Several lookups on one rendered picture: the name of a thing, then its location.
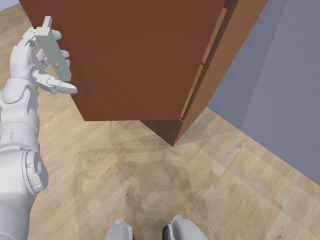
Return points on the robot left forearm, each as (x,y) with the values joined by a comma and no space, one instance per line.
(19,121)

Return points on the robot right thigh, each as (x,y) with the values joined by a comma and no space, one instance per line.
(184,229)

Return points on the cupboard door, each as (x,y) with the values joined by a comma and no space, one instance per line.
(130,60)

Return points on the robot left upper arm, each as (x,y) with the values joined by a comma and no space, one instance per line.
(22,176)

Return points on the handle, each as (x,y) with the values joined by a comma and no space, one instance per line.
(50,47)

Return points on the left robot hand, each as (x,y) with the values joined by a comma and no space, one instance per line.
(24,62)

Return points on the right robot shin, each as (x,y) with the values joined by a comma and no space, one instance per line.
(175,218)

